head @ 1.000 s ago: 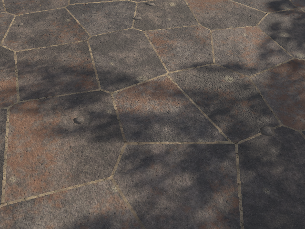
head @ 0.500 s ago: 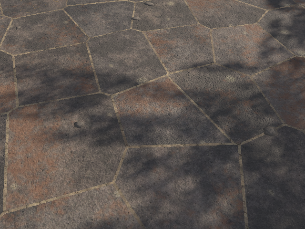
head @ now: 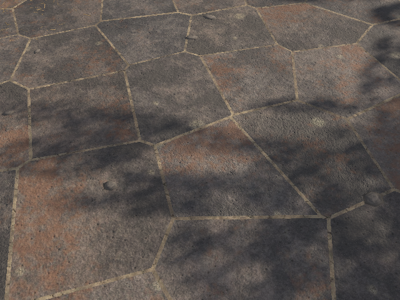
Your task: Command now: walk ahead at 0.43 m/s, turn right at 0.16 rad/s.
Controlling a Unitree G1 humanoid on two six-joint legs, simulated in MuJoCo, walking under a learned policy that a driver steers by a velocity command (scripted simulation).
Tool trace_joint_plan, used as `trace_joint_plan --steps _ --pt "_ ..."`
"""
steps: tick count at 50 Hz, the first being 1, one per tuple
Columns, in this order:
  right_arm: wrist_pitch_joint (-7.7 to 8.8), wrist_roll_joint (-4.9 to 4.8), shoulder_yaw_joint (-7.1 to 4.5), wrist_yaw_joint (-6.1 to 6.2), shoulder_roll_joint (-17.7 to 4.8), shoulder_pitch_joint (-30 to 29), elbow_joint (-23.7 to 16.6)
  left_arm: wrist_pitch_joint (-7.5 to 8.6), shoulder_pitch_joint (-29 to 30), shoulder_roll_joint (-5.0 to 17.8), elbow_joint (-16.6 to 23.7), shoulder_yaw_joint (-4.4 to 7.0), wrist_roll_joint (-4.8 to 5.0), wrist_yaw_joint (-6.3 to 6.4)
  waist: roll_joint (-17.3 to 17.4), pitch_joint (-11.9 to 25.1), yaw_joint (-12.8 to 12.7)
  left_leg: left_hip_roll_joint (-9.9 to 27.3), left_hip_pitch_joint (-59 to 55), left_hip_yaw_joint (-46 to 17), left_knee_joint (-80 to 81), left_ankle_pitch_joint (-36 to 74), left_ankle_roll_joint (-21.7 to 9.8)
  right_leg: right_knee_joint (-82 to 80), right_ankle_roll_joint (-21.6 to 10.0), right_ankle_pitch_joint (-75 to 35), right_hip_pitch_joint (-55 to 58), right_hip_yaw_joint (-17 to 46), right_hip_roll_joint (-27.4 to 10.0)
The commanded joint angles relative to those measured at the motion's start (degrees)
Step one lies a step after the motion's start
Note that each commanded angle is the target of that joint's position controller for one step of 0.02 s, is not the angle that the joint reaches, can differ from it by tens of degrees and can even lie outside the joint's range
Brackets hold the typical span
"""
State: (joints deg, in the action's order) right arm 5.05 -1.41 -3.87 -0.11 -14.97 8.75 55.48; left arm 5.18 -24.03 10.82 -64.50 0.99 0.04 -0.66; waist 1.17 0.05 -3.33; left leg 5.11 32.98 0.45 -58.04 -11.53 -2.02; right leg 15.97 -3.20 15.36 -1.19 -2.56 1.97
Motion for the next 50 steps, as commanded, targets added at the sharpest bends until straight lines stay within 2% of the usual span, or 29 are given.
trace_joint_plan --steps 1,5,8,10,11,12,13,14,15,16,17,18,20,22,24,27,31,33,34,35,36,37,38,39,40,41,43,47,50 --pt "0.57 0.39 0.35 -0.29 -0.6 -9.4 -5.9 -0.12 -0.9 9.5 3.0 1.19 -0.11 1.32 -4.2 -6.6 0.0 0.0 8.2 0.0 12.7 6.0 2.3 -9.3 -8.2 -16.4 -0.6 12.2 -13.5" --pt "1.04 -0.17 0.84 -1.27 -1.6 -16.4 -8.5 -0.49 -3.4 10.5 3.5 2.00 0.62 1.95 -6.1 -8.0 -1.3 -2.6 1.8 0.8 23.8 12.4 3.2 -9.5 -7.8 -14.3 -3.6 11.5 -13.4" --pt "1.56 -0.30 0.38 -1.63 -3.9 -16.6 -9.8 -0.97 -3.0 10.6 3.8 2.74 1.29 2.26 -6.9 -8.1 0.8 -3.0 -1.7 -1.4 28.6 12.2 2.0 -6.0 -6.1 -19.7 -0.5 12.6 -15.1" --pt "1.87 0.23 -1.04 -1.12 -7.1 -10.4 -9.0 -1.83 -1.2 11.8 5.1 3.55 1.00 2.39 -8.7 -3.1 4.7 -5.5 -11.8 -0.3 29.7 10.4 0.4 3.8 -3.5 -37.6 0.8 11.6 -13.5" --pt "1.98 0.53 -2.23 -0.62 -9.4 -2.1 -6.8 -2.18 0.1 11.2 6.3 3.49 0.85 2.31 -8.5 2.6 8.6 -5.7 -22.9 0.0 30.8 14.1 -1.1 13.6 -1.2 -41.8 -1.5 10.1 -10.2" --pt "1.94 1.83 -3.09 0.05 -13.0 7.2 -5.5 -2.27 1.5 8.9 9.1 2.76 -0.06 2.22 -4.7 12.0 11.7 3.5 -40.7 -7.8 26.8 24.5 -4.3 28.8 1.2 -27.9 -12.3 8.8 -6.4" --pt "1.17 3.08 -3.21 0.00 -16.8 8.9 -5.6 -1.91 -7.3 -0.1 9.9 0.61 -0.49 2.36 13.9 23.9 6.6 21.4 -58.7 -28.6 27.7 39.3 -12.9 50.1 4.5 20.9 -29.5 5.3 3.5" --pt "0.71 2.76 -2.08 -0.34 -12.6 7.4 -7.0 -1.51 -9.3 4.9 9.4 1.77 1.17 2.36 15.2 28.1 6.6 21.8 -55.1 -37.2 34.0 33.7 -15.5 60.1 4.9 23.9 -31.5 11.7 1.5" --pt "0.40 2.07 -1.02 -0.18 -8.6 1.8 -8.2 -1.82 -4.4 8.4 10.4 2.99 2.36 2.61 10.6 18.2 5.7 19.3 -46.4 -27.1 35.1 30.4 -13.2 62.2 4.9 20.7 -35.4 9.7 -1.5" --pt "0.17 1.59 -0.32 0.05 -6.1 -1.9 -8.6 -2.47 -0.8 9.1 11.2 3.39 2.21 3.02 5.8 11.4 4.7 16.4 -37.4 -18.5 36.2 29.7 -11.0 60.6 5.2 16.7 -35.6 7.1 -4.1" --pt "0.10 1.79 0.07 0.07 -4.8 -4.2 -8.4 -3.39 0.4 9.1 11.4 4.03 1.57 3.41 3.8 7.8 3.4 14.0 -29.5 -12.9 37.6 29.6 -9.8 58.8 5.5 14.0 -33.0 6.6 -5.9" --pt "0.13 2.61 0.18 0.00 -4.4 -5.7 -8.0 -4.58 -0.3 8.1 11.8 4.44 1.49 3.60 4.8 5.9 1.6 12.3 -23.0 -8.6 39.5 27.4 -9.3 56.8 5.4 12.4 -29.1 6.6 -7.3" --pt "0.23 3.62 -0.08 0.11 -5.0 -7.0 -7.4 -6.20 -0.1 6.0 13.6 4.57 1.60 3.60 5.7 3.8 0.2 11.9 -16.2 -4.5 43.1 23.8 -10.7 53.1 5.0 10.5 -25.6 4.8 -7.3" --pt "0.14 3.32 -0.72 0.88 -7.0 -7.1 -6.9 -6.94 3.3 6.2 16.5 4.75 1.07 3.50 5.4 2.9 0.2 13.1 -15.5 -2.8 45.3 21.7 -12.3 46.8 5.1 7.9 -26.8 4.5 -8.0" --pt "-0.37 2.76 -1.26 1.76 -8.5 -7.6 -6.9 -7.24 6.2 7.0 18.6 4.83 0.77 2.82 4.7 4.0 0.6 13.8 -17.1 -0.9 46.1 19.3 -12.6 40.6 4.8 2.8 -26.2 4.4 -8.6" --pt "-1.55 2.06 -1.60 2.48 -9.9 -8.4 -7.3 -7.59 10.1 8.2 20.8 4.93 0.79 1.50 4.4 4.2 1.3 13.6 -17.6 2.9 46.6 14.9 -11.4 33.3 4.2 -2.0 -22.9 2.4 -7.8" --pt "-3.19 0.77 -2.25 2.27 -11.9 -6.1 -6.9 -8.41 14.8 9.8 24.1 5.44 0.77 0.01 4.2 3.1 2.6 15.1 -23.2 3.7 42.9 11.2 -9.4 25.8 2.8 1.5 -22.2 0.3 -6.6" --pt "-4.03 -0.01 -2.51 2.22 -12.4 -5.8 -6.8 -8.46 14.2 9.8 24.6 5.71 0.71 -0.48 3.9 3.1 1.6 14.6 -24.7 5.1 38.1 10.6 -6.8 17.7 1.1 -1.1 -18.6 -1.8 -4.8" --pt "-4.38 -0.20 -2.43 2.07 -11.5 -3.5 -6.0 -8.39 13.3 10.7 24.5 6.17 0.42 -0.22 2.5 3.5 1.6 12.9 -23.7 6.6 33.9 8.1 -4.2 12.9 -0.3 -5.3 -14.6 -1.8 -3.5" --pt "-4.62 0.76 -1.97 1.68 -9.2 0.1 -5.0 -8.23 10.2 14.7 24.1 7.54 0.38 0.63 -4.4 4.7 1.6 8.7 -19.1 10.4 23.8 3.1 0.1 7.6 -2.9 -19.0 -7.0 4.3 -6.1" --pt "-4.41 3.52 -0.90 1.01 -5.7 -1.3 -7.6 -8.17 8.2 21.9 24.9 8.97 0.17 1.94 -21.7 5.2 3.4 0.0 -0.7 14.5 4.0 -23.2 5.8 7.6 -10.9 -42.9 3.7 24.4 -20.3" --pt "-4.05 2.99 -1.14 1.12 -6.7 -6.0 -9.4 -6.75 7.5 21.0 25.9 8.18 -1.47 1.38 -16.8 9.4 0.2 -4.6 5.7 2.7 -7.5 -29.6 6.5 5.3 -19.3 -39.5 2.6 32.8 -24.6" --pt "-4.10 1.38 -1.72 1.23 -8.7 -8.2 -9.8 -5.41 8.5 19.1 26.1 7.70 -1.44 0.86 -10.0 8.8 0.1 -3.6 7.2 -1.2 -11.3 -25.5 5.5 4.6 -17.7 -37.7 2.2 27.6 -21.7" --pt "-4.18 0.72 -1.84 1.57 -8.5 -7.4 -9.4 -4.61 11.5 18.1 26.3 7.53 -0.49 1.15 -7.8 7.4 2.0 -2.7 8.2 -2.4 -10.4 -19.9 4.7 4.9 -14.2 -34.4 1.0 23.2 -18.8" --pt "-4.30 1.25 -2.07 2.14 -8.9 -6.7 -8.5 -4.53 14.1 16.3 27.0 7.01 0.41 1.50 -5.7 7.1 2.9 -1.8 7.9 -3.3 -8.6 -16.3 4.5 4.9 -11.7 -31.1 -0.3 21.3 -17.1" --pt "-4.40 1.70 -2.36 2.49 -9.5 -6.4 -8.5 -4.79 16.1 15.4 27.5 6.58 0.76 1.92 -6.1 6.6 4.0 -1.8 5.7 -3.6 -7.4 -13.7 4.7 4.5 -10.8 -30.3 -3.1 19.9 -16.1" --pt "-4.40 1.57 -2.35 2.39 -8.6 -5.2 -8.4 -5.04 16.0 15.1 28.0 6.26 0.10 2.42 -6.9 7.7 4.7 -3.4 2.4 -3.4 -5.7 -10.3 5.1 4.1 -10.9 -30.6 -5.0 19.0 -14.7" --pt "-4.59 1.30 -1.46 2.16 -6.4 -5.5 -8.3 -5.25 15.3 15.0 28.0 6.08 0.19 3.03 -7.7 7.7 3.6 -3.8 -1.2 -3.5 6.2 -7.7 6.2 4.1 -10.7 -25.0 -5.2 18.6 -13.9" --pt "-4.76 1.10 -1.19 1.66 -6.6 -5.7 -8.1 -5.60 15.8 15.0 27.7 5.77 -0.40 2.88 -9.3 6.6 2.7 -3.9 -7.3 -2.6 12.0 -7.4 6.3 3.7 -10.7 -20.3 -9.3 18.8 -13.4"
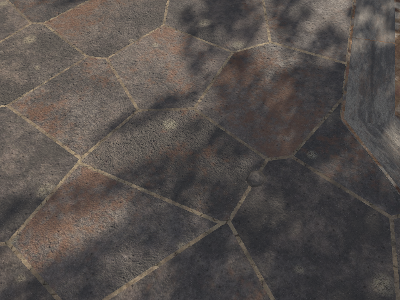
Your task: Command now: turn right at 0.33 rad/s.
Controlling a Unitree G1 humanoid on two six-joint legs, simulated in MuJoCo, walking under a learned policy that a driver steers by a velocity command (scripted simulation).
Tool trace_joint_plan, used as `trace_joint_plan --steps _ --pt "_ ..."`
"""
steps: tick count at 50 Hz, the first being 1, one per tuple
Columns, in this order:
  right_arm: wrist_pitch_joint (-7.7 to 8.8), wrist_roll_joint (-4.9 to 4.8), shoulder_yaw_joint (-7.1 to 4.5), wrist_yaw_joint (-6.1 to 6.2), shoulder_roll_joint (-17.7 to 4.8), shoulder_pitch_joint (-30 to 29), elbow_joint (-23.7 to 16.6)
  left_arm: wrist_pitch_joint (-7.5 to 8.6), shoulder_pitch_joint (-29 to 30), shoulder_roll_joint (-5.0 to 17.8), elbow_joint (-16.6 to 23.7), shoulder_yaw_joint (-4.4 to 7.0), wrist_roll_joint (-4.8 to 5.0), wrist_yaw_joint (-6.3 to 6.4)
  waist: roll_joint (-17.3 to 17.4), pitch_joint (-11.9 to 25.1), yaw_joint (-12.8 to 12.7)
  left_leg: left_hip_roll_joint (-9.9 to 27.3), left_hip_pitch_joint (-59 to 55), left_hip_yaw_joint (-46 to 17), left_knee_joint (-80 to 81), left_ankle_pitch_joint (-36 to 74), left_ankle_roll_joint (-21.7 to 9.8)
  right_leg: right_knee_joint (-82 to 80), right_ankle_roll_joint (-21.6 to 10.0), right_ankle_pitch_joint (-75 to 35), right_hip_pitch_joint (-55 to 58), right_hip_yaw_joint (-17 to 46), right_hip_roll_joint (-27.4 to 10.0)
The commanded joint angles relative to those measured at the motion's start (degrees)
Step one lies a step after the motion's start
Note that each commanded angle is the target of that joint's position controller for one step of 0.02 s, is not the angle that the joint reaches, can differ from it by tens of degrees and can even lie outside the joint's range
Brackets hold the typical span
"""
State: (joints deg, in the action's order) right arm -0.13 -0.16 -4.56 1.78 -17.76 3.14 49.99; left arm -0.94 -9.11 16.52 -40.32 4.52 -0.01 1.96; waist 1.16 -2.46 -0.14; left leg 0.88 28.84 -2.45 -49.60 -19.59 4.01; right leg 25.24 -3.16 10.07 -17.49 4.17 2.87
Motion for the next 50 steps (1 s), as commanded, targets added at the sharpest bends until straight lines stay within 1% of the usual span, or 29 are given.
trace_joint_plan --steps 1,4,6,7,8,9,10,11,15,16,18,19,20,21,26,27,29,32,34,35,37,38,39,40,41,42,45,47,50 --pt "0.46 -0.24 -0.53 -0.38 -4.1 0.0 -2.6 0.41 0.9 9.2 3.3 2.08 -0.48 0.07 -9.6 8.6 -0.7 0.2 -4.8 0.6 5.1 0.2 0.1 -5.3 -10.6 -14.2 6.2 12.4 -14.3" --pt "0.96 -0.34 -0.47 -1.00 -4.3 0.9 -2.5 0.13 1.3 8.2 2.7 1.31 -0.35 -0.27 -9.7 7.4 -0.5 -0.1 -8.8 1.5 12.5 0.5 -1.2 -3.3 -9.7 -13.8 5.9 14.1 -14.0" --pt "1.55 0.23 -0.18 -1.60 -3.6 3.9 -1.4 -0.04 1.6 6.7 2.1 0.46 0.19 -0.19 -8.1 6.9 1.8 -0.2 -16.7 2.2 26.8 12.3 -3.1 -0.7 -6.3 -11.1 3.7 13.1 -11.5" --pt "1.74 1.21 -0.49 -1.60 -5.9 5.2 -1.3 0.18 -0.4 5.3 1.7 -0.08 -0.30 -0.09 -4.4 7.7 1.0 4.7 -22.0 -2.7 28.8 19.0 -4.9 2.4 -3.1 -4.9 1.0 11.4 -8.5" --pt "1.66 1.86 -1.16 -1.35 -10.4 5.1 -1.8 0.54 -3.7 3.4 1.7 -0.52 -1.41 -0.26 7.1 8.4 -2.4 14.3 -25.3 -12.1 28.6 31.7 -9.4 10.9 0.3 9.6 -3.9 5.1 -1.2" --pt "1.76 2.27 -0.24 -1.46 -7.9 2.8 -1.4 0.71 -1.3 4.4 2.9 -0.14 -1.06 -0.11 13.4 6.6 -2.2 19.3 -17.9 -18.0 30.9 28.4 -17.3 12.0 2.7 18.3 -4.0 1.8 -0.2" --pt "2.19 2.19 0.44 -1.48 -5.5 -0.1 -2.6 0.64 0.2 7.1 2.3 0.53 -0.73 0.07 10.6 5.5 -1.4 17.7 -16.3 -17.0 31.9 24.9 -18.2 15.4 3.8 18.5 -2.0 2.0 -1.9" --pt "2.45 1.82 0.43 -1.28 -5.6 -0.7 -2.3 0.49 1.3 7.1 2.1 0.84 -0.35 0.21 9.9 5.4 -1.0 15.8 -17.5 -15.1 31.3 24.0 -16.7 15.7 4.1 16.5 -2.7 1.2 -1.8" --pt "2.31 0.05 0.89 -0.98 -5.3 -1.1 -0.9 -0.31 -0.9 2.9 -0.6 0.01 -0.25 0.04 7.4 5.7 -2.0 10.5 -18.0 -7.6 27.8 27.6 -12.2 3.1 5.0 5.5 4.9 -1.2 -3.2" --pt "2.15 0.03 1.00 -1.13 -4.9 0.8 -0.2 -0.35 -0.5 3.1 -1.1 0.04 -0.38 -0.07 6.7 6.0 -1.2 8.9 -17.9 -6.2 27.3 25.1 -10.6 -0.2 4.8 -1.1 7.8 -1.0 -3.2" --pt "2.53 0.92 1.29 -1.75 -4.7 3.8 0.6 -0.74 0.2 6.5 -0.6 0.58 -0.51 -0.11 2.0 6.4 1.2 5.4 -15.4 -3.9 26.4 14.7 -7.1 0.7 2.9 -13.6 11.8 2.4 -6.6" --pt "2.53 0.79 1.23 -1.93 -4.5 5.0 1.0 -0.77 -0.1 7.5 -1.8 0.95 -0.08 -0.38 -2.2 6.0 2.4 3.0 -16.2 -1.3 27.0 11.0 -5.7 2.4 1.4 -8.8 9.3 1.9 -5.9" --pt "2.38 0.69 1.24 -1.84 -5.1 2.8 1.2 -0.54 -0.1 5.5 -1.7 0.65 -0.20 -0.77 -1.0 5.0 0.6 2.6 -17.4 -0.4 25.5 9.9 -5.0 1.4 1.1 -5.8 7.3 1.9 -5.4" --pt "2.19 0.52 1.43 -1.73 -4.2 1.7 1.1 -0.26 -0.4 4.5 -2.5 0.28 -0.68 -0.89 -1.5 4.6 0.7 2.4 -17.5 0.2 24.8 10.1 -5.0 0.3 1.4 -5.2 6.6 2.2 -5.6" --pt "1.14 0.52 1.62 -1.10 -3.5 2.0 2.6 1.04 -1.1 4.7 -4.9 0.02 -0.70 -0.63 -3.5 3.1 1.3 2.2 -18.2 0.6 24.0 11.5 -5.0 -0.6 2.0 -5.5 5.4 2.2 -5.4" --pt "0.97 0.52 1.71 -1.07 -3.1 2.8 3.4 1.03 -2.2 4.5 -5.8 -0.05 -0.57 -0.49 -3.5 3.9 1.2 1.4 -18.3 1.4 24.0 5.9 -5.1 -1.1 1.8 0.7 5.6 1.8 -4.9" --pt "0.75 -0.30 1.38 -0.94 -3.7 2.8 3.8 0.89 -3.5 5.7 -6.6 0.37 0.12 -0.15 -3.6 0.8 0.7 -0.4 -14.1 2.7 22.2 -10.4 -6.1 -1.7 -0.2 21.5 2.7 2.2 -4.1" --pt "2.62 -0.97 1.57 -0.95 -2.6 1.4 2.9 2.40 -6.5 6.7 -6.8 0.49 0.76 0.00 -6.3 -4.8 -0.6 -0.9 -6.5 2.9 17.6 -15.3 -7.2 -6.6 -4.2 35.0 0.6 10.5 -9.0" --pt "4.65 -1.31 1.70 -1.61 -1.2 1.1 2.6 3.51 -8.9 8.2 -7.7 0.95 0.94 -0.29 -11.2 -4.5 -0.8 -2.1 -3.9 4.8 10.9 -7.7 -7.5 -11.6 -8.0 36.5 4.0 21.0 -15.2" --pt "5.42 -1.52 1.59 -2.00 -1.5 1.4 2.6 3.77 -8.5 8.3 -7.5 0.95 1.01 -0.38 -11.6 -4.8 -0.4 -1.5 -4.7 4.0 11.0 -6.4 -8.5 -12.3 -9.1 34.5 3.3 23.3 -16.6" --pt "6.39 -1.85 1.29 -2.67 -1.9 7.2 4.9 3.93 -3.7 7.1 -5.8 0.47 1.22 -0.65 -10.5 -3.6 3.4 -0.8 -14.6 3.2 19.0 -4.0 -10.6 -9.3 -6.9 27.0 -1.3 18.3 -14.2" --pt "6.67 -1.76 0.59 -2.84 -4.0 12.4 7.1 4.03 0.6 5.3 -4.1 -0.08 1.29 -0.69 -7.0 -2.9 5.9 1.1 -20.2 -0.4 23.7 -3.5 -11.6 -3.7 -3.9 20.5 -4.6 11.4 -10.1" --pt "6.83 -1.64 -0.53 -2.78 -7.8 17.9 9.3 4.76 3.1 2.3 -2.2 -0.83 1.23 -0.69 3.0 -2.1 6.9 6.9 -28.1 -12.5 29.9 -7.0 -14.2 10.2 0.2 13.1 -12.2 1.2 -3.4" --pt "6.83 -1.28 -1.80 -3.10 -12.6 22.4 10.0 6.02 3.0 2.2 -0.5 -0.81 1.32 -0.52 14.7 -1.0 7.5 17.3 -37.1 -30.8 36.4 -3.3 -20.0 24.1 2.7 14.8 -22.8 -3.8 0.3" --pt "7.02 -0.37 -0.86 -3.17 -9.2 22.8 9.6 6.87 3.2 5.1 -0.8 -0.09 2.01 -0.55 10.6 -1.9 7.7 20.9 -40.4 -35.5 36.7 2.8 -22.4 35.2 2.7 23.5 -31.1 -0.3 -1.2" --pt "7.30 -0.20 -0.20 -3.18 -6.9 21.8 9.0 7.33 1.3 4.6 -1.4 -0.10 2.61 -0.97 6.4 -2.0 5.8 20.1 -42.2 -32.1 35.2 6.2 -21.3 40.5 1.6 20.6 -34.7 1.6 -3.6" --pt "6.50 -0.44 1.11 -3.02 -3.8 19.8 8.1 7.34 3.5 3.4 -1.1 -0.10 1.57 -2.13 3.4 -2.2 4.2 15.9 -39.8 -18.3 36.8 17.6 -16.8 38.2 0.7 9.8 -35.4 -1.2 -8.6" --pt "5.41 -0.35 1.47 -2.29 -3.3 19.9 7.7 7.01 5.0 1.2 -0.2 -0.73 1.25 -3.13 4.4 -2.0 4.0 12.8 -35.3 -11.7 39.1 21.5 -15.6 30.5 2.2 4.8 -30.0 -4.1 -8.5" --pt "4.91 -0.22 1.19 -1.06 -6.1 18.7 6.5 6.65 11.0 -1.6 1.9 -2.10 1.28 -3.89 4.1 -3.3 4.8 9.4 -25.0 -4.5 42.0 20.5 -14.3 15.2 3.7 -4.7 -18.2 -7.3 -5.8"
Over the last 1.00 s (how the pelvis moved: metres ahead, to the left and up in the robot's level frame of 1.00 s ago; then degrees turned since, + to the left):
0.25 0.01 0.00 -31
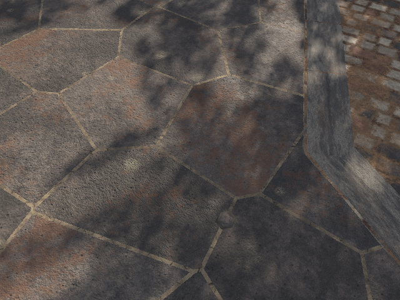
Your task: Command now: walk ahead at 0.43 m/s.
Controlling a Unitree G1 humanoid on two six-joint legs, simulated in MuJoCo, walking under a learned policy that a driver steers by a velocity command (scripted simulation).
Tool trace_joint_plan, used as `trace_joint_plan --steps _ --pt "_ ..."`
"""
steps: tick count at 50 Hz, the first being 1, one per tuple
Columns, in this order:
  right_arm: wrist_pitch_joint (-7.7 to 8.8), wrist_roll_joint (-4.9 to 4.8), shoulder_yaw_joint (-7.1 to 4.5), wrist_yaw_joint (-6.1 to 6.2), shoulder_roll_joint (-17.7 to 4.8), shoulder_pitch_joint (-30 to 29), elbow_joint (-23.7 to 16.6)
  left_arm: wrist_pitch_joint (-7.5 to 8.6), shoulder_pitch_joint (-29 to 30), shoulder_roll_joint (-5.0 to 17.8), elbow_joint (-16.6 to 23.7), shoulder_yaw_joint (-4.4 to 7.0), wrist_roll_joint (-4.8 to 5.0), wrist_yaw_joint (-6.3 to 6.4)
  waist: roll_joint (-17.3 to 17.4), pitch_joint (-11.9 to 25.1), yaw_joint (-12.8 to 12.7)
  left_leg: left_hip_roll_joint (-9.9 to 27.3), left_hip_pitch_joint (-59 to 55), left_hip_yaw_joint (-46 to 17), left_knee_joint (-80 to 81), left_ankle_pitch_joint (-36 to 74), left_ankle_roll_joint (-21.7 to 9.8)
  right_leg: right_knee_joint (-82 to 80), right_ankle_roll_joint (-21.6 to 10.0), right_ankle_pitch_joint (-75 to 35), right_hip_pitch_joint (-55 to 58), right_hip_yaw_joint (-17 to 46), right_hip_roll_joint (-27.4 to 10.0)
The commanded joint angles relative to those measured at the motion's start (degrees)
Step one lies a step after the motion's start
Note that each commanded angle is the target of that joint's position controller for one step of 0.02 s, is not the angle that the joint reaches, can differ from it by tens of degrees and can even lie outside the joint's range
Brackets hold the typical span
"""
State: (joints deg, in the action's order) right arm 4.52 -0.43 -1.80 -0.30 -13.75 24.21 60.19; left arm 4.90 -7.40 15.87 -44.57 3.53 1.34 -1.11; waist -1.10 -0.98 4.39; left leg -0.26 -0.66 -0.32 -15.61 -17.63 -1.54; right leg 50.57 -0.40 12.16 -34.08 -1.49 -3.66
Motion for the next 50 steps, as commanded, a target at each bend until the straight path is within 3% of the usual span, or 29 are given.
trace_joint_plan --steps 1,5,7,8,9,10,11,12,13,14,15,16,19,23,26,30,33,34,35,36,37,38,39,40,41,43,45,50 --pt "0.37 -0.07 -1.84 1.14 -11.2 -1.3 -3.6 0.69 10.6 -0.5 6.6 -1.11 0.08 -0.93 7.0 -5.0 0.5 10.9 6.2 -6.2 9.1 17.6 -8.8 -13.1 1.0 -8.9 1.7 -2.4 1.7" --pt "0.48 -1.12 -2.43 1.06 -11.8 -0.1 -3.0 0.37 11.4 3.6 7.7 -0.09 0.47 -0.98 7.8 -5.9 -1.6 14.9 1.7 -5.9 7.7 23.7 -7.4 -19.3 -1.8 -11.3 5.4 -0.2 1.9" --pt "-0.03 -0.90 -2.84 1.00 -12.6 -0.9 -3.4 0.32 5.3 6.3 6.2 1.34 0.09 -0.70 8.1 -0.8 -6.0 14.3 -0.7 -3.3 -2.0 42.5 -5.7 -19.8 -4.3 -9.2 14.7 -1.7 4.2" --pt "-0.48 -0.54 -2.61 1.02 -11.9 -0.9 -3.7 0.06 -3.5 8.2 3.4 2.60 0.17 -0.32 7.5 4.5 -10.2 12.0 1.7 -1.3 -12.3 48.1 -4.4 -19.9 -6.0 -8.4 25.9 -2.9 5.7" --pt "-0.67 0.37 -1.92 1.07 -10.4 -1.0 -4.8 -0.34 -13.5 10.5 1.0 3.61 0.03 0.27 4.5 11.0 -14.4 9.7 12.7 -0.3 -27.7 37.4 -2.7 -18.3 -8.6 -5.2 41.9 4.4 -0.8" --pt "0.25 0.42 0.58 0.66 -1.2 6.7 -6.2 -0.48 -18.2 16.6 -0.5 4.50 -1.17 0.12 -13.4 21.1 -10.1 -0.8 31.8 0.5 -51.5 -0.1 0.6 -25.4 -17.9 10.3 59.1 33.7 -16.9" --pt "1.75 -1.04 -0.37 0.13 -5.7 4.0 -5.8 -0.33 -17.6 11.3 -0.7 2.96 -0.79 -0.27 -12.7 21.4 -11.3 -1.3 38.2 -7.1 -60.1 -13.9 -0.2 -36.4 -18.6 19.8 56.1 47.5 -18.8" --pt "2.58 -2.67 -1.82 -0.09 -10.4 -2.5 -8.3 0.11 -11.7 8.8 -0.2 1.98 -0.56 -0.39 -9.4 9.7 -10.1 2.0 43.6 -6.1 -62.4 -10.1 -1.5 -37.4 -15.4 19.3 47.4 39.2 -17.0" --pt "2.91 -2.60 -1.75 0.14 -10.3 -6.0 -9.3 0.44 -7.2 7.3 0.5 1.43 -0.76 -0.50 -4.7 5.2 -8.4 5.0 42.0 -4.9 -60.2 -4.6 -2.1 -38.2 -14.0 12.6 38.8 30.9 -14.6" --pt "2.68 -1.60 -1.94 0.45 -9.4 -6.8 -9.3 0.77 -4.1 5.9 0.7 1.00 -1.26 -0.79 -2.2 2.3 -6.3 7.1 39.4 -4.2 -56.6 -0.9 -1.9 -39.3 -13.1 5.5 31.7 24.5 -12.1" --pt "1.96 -0.96 -2.18 0.60 -8.7 -5.4 -8.9 1.15 -2.2 4.7 0.7 0.70 -1.83 -0.90 -3.4 2.0 -4.1 8.9 35.5 -4.9 -53.9 1.6 -1.8 -40.6 -12.3 1.7 27.1 20.1 -9.9" --pt "1.20 -0.75 -2.08 0.60 -7.5 -4.3 -8.7 1.34 -1.5 4.4 0.3 0.66 -1.80 -0.99 -4.0 1.8 -3.0 9.3 33.0 -4.7 -52.3 2.5 -1.4 -42.2 -12.4 0.2 24.4 17.9 -9.0" --pt "-0.35 -0.21 -1.96 0.88 -6.2 -7.0 -10.1 2.10 -3.4 5.6 -1.5 0.90 -1.43 -0.61 -2.7 -0.5 -2.3 10.0 35.0 -3.8 -46.3 5.8 0.2 -45.3 -13.8 -3.2 20.7 13.3 -8.5" --pt "-0.02 0.49 -1.87 0.54 -6.0 -15.4 -13.2 1.65 -7.3 7.4 -3.3 1.26 -1.20 0.70 -1.1 -2.6 -4.5 9.5 39.8 -3.1 -32.1 18.2 2.2 -46.4 -13.1 -6.1 23.1 9.4 -7.8" --pt "0.64 0.12 -1.25 -0.12 -4.9 -21.8 -15.0 1.24 -10.5 8.5 -4.8 1.42 -0.64 1.30 -0.8 -3.3 -6.9 7.3 37.1 -0.7 -22.3 24.6 2.4 -46.2 -11.7 -7.0 24.3 6.1 -6.8" --pt "1.07 -0.49 -0.91 -1.38 -5.2 -27.5 -17.7 0.11 -14.8 8.9 -7.2 1.60 -0.19 1.48 -1.1 -4.2 -8.7 6.0 38.0 -0.9 -16.0 22.3 1.3 -42.7 -11.1 -8.6 32.1 5.9 -9.5" --pt "1.48 -0.65 -1.33 -2.17 -7.0 -26.6 -18.6 -0.95 -14.8 9.8 -7.7 2.03 -0.09 1.65 -2.6 -2.9 -7.0 4.6 35.1 -0.3 -13.4 15.3 -0.9 -38.2 -9.7 -15.1 37.3 6.8 -11.8" --pt "1.61 -0.69 -1.86 -2.19 -8.2 -23.6 -18.1 -1.28 -13.9 10.3 -7.6 2.13 -0.16 1.69 -3.5 -1.0 -5.1 3.2 30.4 1.1 -12.7 13.2 -1.9 -34.4 -9.0 -23.4 38.0 6.2 -11.4" --pt "1.66 -0.62 -3.03 -1.97 -10.0 -16.5 -16.1 -1.69 -13.0 9.9 -7.4 1.88 -0.34 1.69 -3.2 3.3 -1.2 1.2 20.7 2.9 -11.4 12.9 -3.5 -25.5 -7.7 -32.7 37.0 4.0 -8.8" --pt "1.61 -0.26 -4.47 -1.45 -13.5 -6.0 -13.3 -1.81 -13.4 7.8 -6.6 0.95 -1.01 1.82 -1.3 11.3 2.7 4.5 4.4 -0.4 -13.8 14.0 -6.0 -11.6 -5.8 -29.6 29.6 1.5 -5.8" --pt "1.20 0.85 -6.06 -1.16 -19.7 1.2 -11.9 -0.75 -20.0 1.5 -5.2 -1.03 -1.31 1.27 11.8 20.5 1.3 19.5 -19.4 -25.8 -12.1 5.9 -15.0 11.7 -1.3 -8.8 5.8 -1.6 2.9" --pt "1.02 0.20 -4.95 -1.42 -15.8 2.6 -11.5 0.71 -18.9 2.2 -6.0 -1.11 -0.72 1.14 15.6 23.8 2.2 23.1 -23.0 -42.5 -2.2 -0.9 -17.4 21.2 -1.0 20.5 -4.0 6.4 6.9" --pt "1.13 -0.06 -3.76 -1.40 -12.5 -1.5 -12.0 1.64 -13.8 7.7 -4.7 0.37 0.98 0.83 11.5 15.3 2.0 21.3 -16.9 -35.3 -1.3 -3.6 -14.3 25.7 -2.2 18.3 -9.8 8.7 3.3" --pt "1.12 0.08 -3.22 -1.26 -10.7 -6.1 -13.2 2.02 -10.0 8.0 -3.6 0.35 1.35 0.91 8.0 9.6 0.5 19.3 -8.7 -27.4 -0.4 -0.2 -12.5 24.0 -2.9 13.0 -10.0 6.7 0.0" --pt "1.17 0.41 -2.72 -1.36 -9.0 -9.8 -13.6 1.89 -8.0 7.5 -3.4 0.47 0.48 1.23 4.8 5.3 -1.2 17.0 -0.6 -21.5 1.6 4.5 -11.7 20.1 -2.7 8.4 -8.0 5.6 -2.4" --pt "1.62 1.13 -2.20 -1.57 -7.1 -12.6 -13.9 0.48 -9.5 5.9 -4.0 0.69 -0.32 1.46 6.5 3.0 -4.4 13.8 7.9 -15.3 5.2 9.9 -10.7 15.2 -2.2 3.5 -1.4 5.9 -4.8" --pt "2.16 0.80 -2.49 -1.52 -8.0 -11.8 -13.1 -0.63 -10.0 4.0 -4.2 0.40 -0.56 1.56 5.8 2.2 -5.4 13.2 10.5 -11.6 7.4 14.8 -11.7 12.4 -1.2 1.2 -0.7 5.3 -5.3" --pt "1.63 0.35 -2.91 -0.08 -9.7 -7.9 -11.0 -0.48 -1.1 3.1 -1.3 0.18 -1.20 1.36 4.2 -0.6 -3.6 11.3 8.6 -5.0 9.3 20.8 -10.9 -4.1 0.9 -12.8 -5.3 4.1 -4.8"
Over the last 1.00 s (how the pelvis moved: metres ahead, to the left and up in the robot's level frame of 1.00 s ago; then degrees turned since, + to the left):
0.13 0.03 0.00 -2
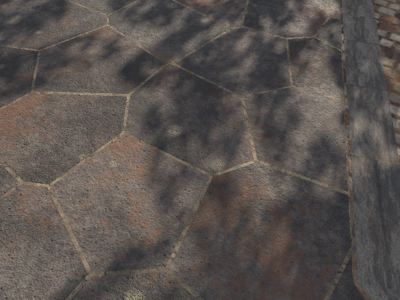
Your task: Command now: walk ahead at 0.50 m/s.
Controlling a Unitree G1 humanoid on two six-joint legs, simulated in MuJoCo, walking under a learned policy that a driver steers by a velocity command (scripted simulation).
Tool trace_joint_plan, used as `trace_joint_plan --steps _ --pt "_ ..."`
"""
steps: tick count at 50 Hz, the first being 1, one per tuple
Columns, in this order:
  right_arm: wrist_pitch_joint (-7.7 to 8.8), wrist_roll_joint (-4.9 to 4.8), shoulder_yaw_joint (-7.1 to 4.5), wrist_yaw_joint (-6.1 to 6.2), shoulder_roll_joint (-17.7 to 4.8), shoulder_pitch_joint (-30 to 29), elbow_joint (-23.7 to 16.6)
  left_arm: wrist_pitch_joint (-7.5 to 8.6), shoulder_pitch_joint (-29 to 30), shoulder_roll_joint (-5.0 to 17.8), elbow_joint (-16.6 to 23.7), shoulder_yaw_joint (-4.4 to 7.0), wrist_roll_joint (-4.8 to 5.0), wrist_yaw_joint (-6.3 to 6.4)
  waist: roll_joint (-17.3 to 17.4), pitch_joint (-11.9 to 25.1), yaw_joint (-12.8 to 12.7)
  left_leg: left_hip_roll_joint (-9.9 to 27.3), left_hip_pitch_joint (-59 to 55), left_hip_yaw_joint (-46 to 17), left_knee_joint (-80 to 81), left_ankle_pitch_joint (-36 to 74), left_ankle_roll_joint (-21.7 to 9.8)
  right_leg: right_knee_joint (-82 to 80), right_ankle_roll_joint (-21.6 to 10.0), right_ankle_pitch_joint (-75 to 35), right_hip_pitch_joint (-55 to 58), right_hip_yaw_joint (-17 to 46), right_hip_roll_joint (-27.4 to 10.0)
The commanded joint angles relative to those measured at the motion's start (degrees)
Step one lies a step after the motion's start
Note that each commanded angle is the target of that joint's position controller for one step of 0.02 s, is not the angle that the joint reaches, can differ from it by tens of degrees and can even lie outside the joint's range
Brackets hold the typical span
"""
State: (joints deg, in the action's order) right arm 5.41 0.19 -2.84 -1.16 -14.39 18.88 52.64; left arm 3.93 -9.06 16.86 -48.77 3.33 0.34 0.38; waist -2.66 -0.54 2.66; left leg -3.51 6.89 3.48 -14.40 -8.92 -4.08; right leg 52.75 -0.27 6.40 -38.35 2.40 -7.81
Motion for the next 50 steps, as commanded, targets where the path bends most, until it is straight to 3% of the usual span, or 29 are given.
trace_joint_plan --steps 1,6,9,11,12,13,14,15,16,17,18,20,22,25,27,29,33,35,36,37,38,39,40,41,42,43,44,47,50 --pt "0.60 -0.40 -1.86 0.98 -9.2 -1.9 -3.1 0.71 2.6 1.7 3.4 0.17 -0.11 -0.35 5.9 -1.6 -1.1 13.9 1.1 -7.5 8.3 11.7 -7.8 -10.1 0.7 -9.8 -0.1 -0.5 0.1" --pt "-0.41 -1.04 -2.12 1.38 -10.1 3.7 -0.4 1.41 11.5 1.2 6.1 -0.48 0.57 -1.73 5.6 -4.0 1.9 15.8 -5.3 -6.6 7.1 10.1 -7.3 -20.8 -0.2 -12.5 0.4 -2.1 2.5" --pt "-1.42 -1.31 -2.57 1.75 -10.7 4.1 0.4 1.91 13.0 2.5 7.4 -0.28 0.68 -2.77 6.2 -3.9 0.9 18.7 -11.5 -7.5 3.3 14.9 -6.3 -23.7 -2.2 -6.9 0.2 -1.6 3.2" --pt "-1.97 -1.30 -2.90 1.96 -11.6 2.6 0.2 2.07 8.9 4.4 6.5 0.54 0.65 -2.96 7.7 -1.0 -2.0 18.7 -13.1 -7.0 -2.0 27.1 -5.1 -24.5 -3.9 -2.7 7.4 -3.4 5.4" --pt "-2.36 -1.26 -2.79 2.01 -11.4 1.4 -0.1 2.08 2.3 6.1 4.5 1.59 0.52 -2.75 7.6 3.0 -5.8 16.7 -12.0 -5.1 -9.9 35.7 -3.9 -25.7 -5.3 -3.0 16.8 -5.3 7.4" --pt "-2.54 -0.80 -2.05 2.13 -9.8 1.6 -0.8 1.99 -7.5 9.1 1.6 2.99 0.22 -2.23 6.0 9.8 -9.6 13.5 -5.3 -3.0 -22.2 33.1 -2.2 -24.0 -7.5 -4.5 32.3 -3.3 5.5" --pt "-1.74 0.07 -0.34 1.74 -4.6 7.0 -2.4 1.71 -15.5 14.9 0.2 4.36 -0.91 -1.73 -4.9 19.2 -8.9 6.5 15.8 -0.5 -44.4 11.8 1.4 -23.3 -15.1 -1.2 55.7 18.5 -9.2" --pt "-0.33 -0.53 0.46 1.34 -2.6 8.4 -1.4 1.37 -16.7 12.6 -0.6 3.72 0.12 -1.90 -13.0 24.1 -8.6 -0.4 29.3 -6.2 -57.5 -23.6 3.0 -33.3 -20.5 7.5 63.1 39.4 -15.5" --pt "0.88 -2.16 -1.10 0.94 -8.7 3.3 -2.6 1.40 -13.3 9.0 -0.1 2.44 0.63 -1.89 -8.1 16.4 -9.3 3.5 35.8 -10.3 -62.4 -22.8 1.8 -35.2 -17.5 12.5 57.8 34.4 -13.4" --pt "1.53 -3.00 -1.25 0.83 -9.5 -1.4 -4.0 1.39 -9.0 7.0 0.9 1.89 0.35 -1.67 -5.0 9.9 -8.2 6.6 37.1 -8.7 -61.2 -17.8 1.0 -36.3 -15.2 10.5 49.7 26.0 -11.3" --pt "1.53 -2.40 -1.32 1.12 -9.0 -3.7 -4.4 1.50 -5.2 5.5 1.4 1.38 -0.11 -1.77 -1.0 5.0 -6.4 9.2 35.2 -7.4 -57.2 -13.0 1.1 -38.4 -14.1 5.9 41.0 20.0 -9.0" --pt "0.21 -1.29 -1.72 1.42 -7.5 -2.4 -3.9 1.94 -1.9 3.3 1.5 0.72 -1.00 -1.99 -2.1 2.4 -3.0 11.8 28.6 -7.8 -51.8 -8.2 1.6 -41.9 -12.9 0.3 31.6 13.7 -5.9" --pt "-1.03 -1.01 -1.42 1.59 -5.4 -1.5 -3.8 2.48 -2.4 4.3 0.7 1.00 -0.64 -2.03 -1.7 1.5 -1.7 12.4 27.1 -7.2 -48.5 -6.4 2.6 -44.5 -13.8 -3.4 28.1 10.2 -5.3" --pt "-1.43 -0.38 -1.45 1.78 -5.4 -6.8 -5.8 2.53 -4.5 6.3 -0.8 1.55 -0.47 -1.16 -0.2 -0.7 -2.5 12.8 31.5 -6.7 -39.8 1.7 4.4 -46.5 -14.0 -7.4 28.5 6.4 -4.8" --pt "-1.09 -0.07 -1.16 1.55 -4.4 -9.9 -6.6 2.05 -4.7 6.3 -1.4 1.37 -0.55 -0.59 -0.1 -1.7 -2.8 11.3 29.2 -5.2 -30.8 8.0 4.9 -45.1 -12.2 -18.7 27.6 1.2 -2.3" --pt "-0.63 0.03 -0.56 1.10 -3.0 -13.6 -7.4 1.63 -6.7 6.6 -2.5 1.27 -0.50 -0.18 -0.3 -1.2 -4.4 8.6 24.0 -2.7 -22.9 14.4 4.8 -43.4 -10.5 -24.7 27.0 -2.7 -0.2" --pt "-0.47 -0.21 -0.64 0.14 -4.1 -17.0 -8.5 0.28 -9.1 6.8 -4.8 1.15 0.00 0.24 -1.5 0.2 -5.4 6.5 21.6 -3.7 -16.2 15.7 3.4 -38.4 -9.4 -25.7 33.9 -1.4 -2.6" --pt "-0.18 0.21 -1.27 -0.23 -6.2 -15.0 -8.3 -0.42 -7.6 7.5 -5.1 1.43 0.25 0.51 -2.2 1.6 -3.4 6.0 19.2 -4.5 -13.8 12.2 1.7 -33.9 -8.1 -26.3 37.1 0.3 -4.0" --pt "0.01 0.55 -1.74 -0.19 -7.1 -11.2 -6.9 -0.73 -6.1 7.5 -5.1 1.46 0.42 0.67 -1.8 3.1 -1.0 5.1 14.3 -3.8 -11.0 14.0 0.7 -29.5 -6.9 -27.9 37.3 0.0 -2.9" --pt "0.25 1.04 -2.62 0.15 -9.7 -6.9 -5.3 -0.84 -7.7 6.5 -5.2 1.16 -0.06 0.66 0.9 6.2 0.1 5.8 6.3 -3.9 -9.0 26.4 -0.5 -22.2 -4.8 -26.3 36.1 -1.4 0.6" --pt "0.17 2.10 -3.21 0.50 -13.5 -3.3 -4.9 -0.41 -12.3 3.5 -4.9 0.14 -1.53 0.44 8.4 13.8 -1.5 15.1 -10.3 -12.0 -15.4 50.6 -4.9 -10.0 -2.1 -9.3 26.1 -3.0 4.7" --pt "-0.79 1.90 -2.21 0.64 -10.8 -1.9 -4.3 -0.30 -19.6 -1.7 -7.1 -1.70 -1.20 -0.03 18.1 21.5 -2.5 26.3 -22.3 -25.0 -15.5 57.1 -15.0 5.5 1.4 27.6 14.4 -2.2 9.9" --pt "-1.52 0.58 -1.24 0.28 -7.2 -1.0 -4.1 -0.80 -17.8 2.8 -7.8 -0.66 0.24 -0.25 13.5 22.9 -0.9 25.6 -19.0 -27.8 -12.4 43.8 -15.6 10.9 2.0 35.7 12.6 2.8 9.0" --pt "-1.84 -0.03 -1.04 0.18 -7.1 -4.8 -4.4 -1.57 -12.7 5.4 -6.4 0.14 1.18 0.00 10.3 16.3 -1.0 23.3 -12.2 -25.1 -9.3 31.3 -13.3 12.7 2.1 33.5 9.5 2.7 7.1" --pt "-2.04 0.19 -0.65 0.39 -6.4 -9.1 -5.1 -2.59 -9.2 5.1 -5.8 0.31 1.08 0.68 7.5 11.1 -1.9 21.2 -5.2 -22.5 -6.6 21.9 -11.3 11.4 2.5 30.3 8.7 1.7 5.5" --pt "-2.19 0.59 -0.37 0.63 -5.8 -12.8 -5.5 -3.70 -7.8 4.7 -5.6 0.50 0.49 1.36 7.1 7.8 -3.2 20.0 1.8 -20.6 -4.0 14.1 -9.7 7.9 2.8 27.4 10.6 1.7 3.9" --pt "-2.45 1.16 -0.45 0.84 -6.0 -15.2 -5.7 -4.64 -8.0 4.0 -5.6 0.47 0.16 1.89 9.2 6.3 -4.6 18.1 7.3 -18.6 -1.6 7.8 -8.3 3.2 3.1 24.8 14.5 1.5 3.1" --pt "-3.03 1.66 -0.57 1.36 -5.9 -16.6 -5.1 -5.35 -9.8 1.6 -7.2 -0.03 -0.36 2.56 11.1 6.8 -5.5 15.1 13.3 -13.6 0.5 2.4 -7.5 -8.4 2.9 18.4 23.7 -1.2 4.5" --pt "-3.63 0.19 -0.51 1.84 -6.0 -16.9 -4.0 -5.45 -10.4 1.1 -8.7 -0.05 -1.10 1.94 9.6 6.9 -6.6 13.5 16.4 -11.4 0.7 -11.7 -5.3 -20.2 1.2 5.1 31.7 -3.3 5.8"
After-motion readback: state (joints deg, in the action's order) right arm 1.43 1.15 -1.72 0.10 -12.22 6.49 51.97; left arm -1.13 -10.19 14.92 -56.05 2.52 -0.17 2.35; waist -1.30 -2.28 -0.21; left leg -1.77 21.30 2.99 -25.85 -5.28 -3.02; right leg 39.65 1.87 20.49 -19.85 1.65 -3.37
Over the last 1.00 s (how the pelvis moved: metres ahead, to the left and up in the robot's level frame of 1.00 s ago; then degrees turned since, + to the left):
0.55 0.02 0.01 0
